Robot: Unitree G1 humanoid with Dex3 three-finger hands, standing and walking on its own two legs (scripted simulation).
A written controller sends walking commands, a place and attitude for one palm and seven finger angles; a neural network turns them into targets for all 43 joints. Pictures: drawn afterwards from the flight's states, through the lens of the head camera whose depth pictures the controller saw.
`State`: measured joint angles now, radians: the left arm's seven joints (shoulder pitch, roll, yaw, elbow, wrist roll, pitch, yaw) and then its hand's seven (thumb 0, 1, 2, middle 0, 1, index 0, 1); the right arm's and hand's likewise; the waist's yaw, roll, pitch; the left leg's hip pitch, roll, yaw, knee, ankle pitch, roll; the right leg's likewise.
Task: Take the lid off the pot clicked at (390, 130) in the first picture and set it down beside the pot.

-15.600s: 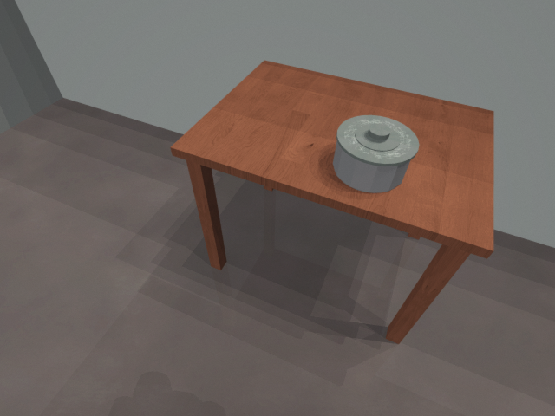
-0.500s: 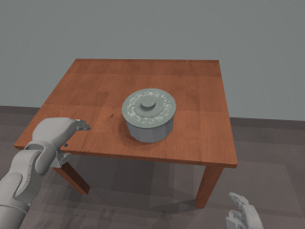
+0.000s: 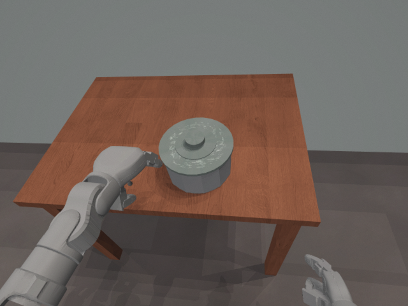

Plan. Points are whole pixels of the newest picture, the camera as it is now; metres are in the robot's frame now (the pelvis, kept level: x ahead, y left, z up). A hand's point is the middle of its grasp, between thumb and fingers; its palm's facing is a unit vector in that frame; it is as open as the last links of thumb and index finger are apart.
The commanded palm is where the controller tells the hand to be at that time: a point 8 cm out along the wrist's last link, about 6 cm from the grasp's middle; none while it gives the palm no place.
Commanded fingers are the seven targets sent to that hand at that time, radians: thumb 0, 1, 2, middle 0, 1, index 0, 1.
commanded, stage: move the open hand above the knob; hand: left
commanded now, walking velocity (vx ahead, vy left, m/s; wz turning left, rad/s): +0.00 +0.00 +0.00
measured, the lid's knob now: (194, 138) +0.51 +0.07 +0.00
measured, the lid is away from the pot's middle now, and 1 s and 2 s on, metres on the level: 0.00 0.00 0.00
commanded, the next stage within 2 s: lower the open fingers around the knob in 1.84 s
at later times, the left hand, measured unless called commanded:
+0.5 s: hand (155, 163) +0.38 +0.13 +0.06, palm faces -0.31 -0.04 -0.95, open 10.1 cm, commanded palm +0.39 +0.13 +0.13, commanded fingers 0.00 -0.25 1.31 -0.82 -0.08 -0.82 -0.08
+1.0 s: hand (177, 131) +0.46 +0.09 +0.08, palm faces -0.28 -0.02 -0.96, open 10.1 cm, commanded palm +0.45 +0.09 +0.13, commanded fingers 0.00 -0.25 1.31 -0.82 -0.08 -0.82 -0.08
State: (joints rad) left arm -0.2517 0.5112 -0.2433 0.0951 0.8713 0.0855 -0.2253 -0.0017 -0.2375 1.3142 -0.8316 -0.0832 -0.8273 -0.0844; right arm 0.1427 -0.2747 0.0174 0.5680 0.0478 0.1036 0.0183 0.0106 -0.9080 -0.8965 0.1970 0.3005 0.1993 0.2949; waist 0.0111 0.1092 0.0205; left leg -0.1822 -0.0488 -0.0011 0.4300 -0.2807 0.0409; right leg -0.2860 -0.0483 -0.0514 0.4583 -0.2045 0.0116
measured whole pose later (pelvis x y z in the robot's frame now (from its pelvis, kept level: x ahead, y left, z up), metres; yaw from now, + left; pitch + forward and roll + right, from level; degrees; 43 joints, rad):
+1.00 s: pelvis +0.00 -0.01 -0.01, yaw -2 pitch +7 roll +1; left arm -0.91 0.32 -0.30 0.90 0.89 0.19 -0.13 0.00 -0.24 1.31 -0.83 -0.08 -0.83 -0.08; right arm 0.24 -0.26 0.02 0.68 0.07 0.15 -0.03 0.01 -0.91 -0.90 0.20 0.30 0.20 0.29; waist -0.08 0.07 -0.06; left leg -0.31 -0.04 0.03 0.48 -0.29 0.03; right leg -0.43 -0.04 -0.02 0.52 -0.22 0.00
